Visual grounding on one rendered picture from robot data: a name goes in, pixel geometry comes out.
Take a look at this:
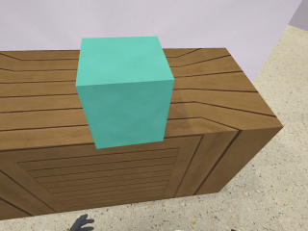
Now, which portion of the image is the carton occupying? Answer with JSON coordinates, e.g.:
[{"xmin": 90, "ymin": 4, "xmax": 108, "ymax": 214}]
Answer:
[{"xmin": 75, "ymin": 36, "xmax": 174, "ymax": 149}]

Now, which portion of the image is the pedestal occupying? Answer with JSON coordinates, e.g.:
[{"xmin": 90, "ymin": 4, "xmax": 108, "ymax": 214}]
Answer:
[{"xmin": 0, "ymin": 47, "xmax": 284, "ymax": 220}]

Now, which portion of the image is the robot left hand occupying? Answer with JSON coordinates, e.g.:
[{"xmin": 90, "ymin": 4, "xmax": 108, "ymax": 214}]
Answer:
[{"xmin": 69, "ymin": 214, "xmax": 94, "ymax": 231}]

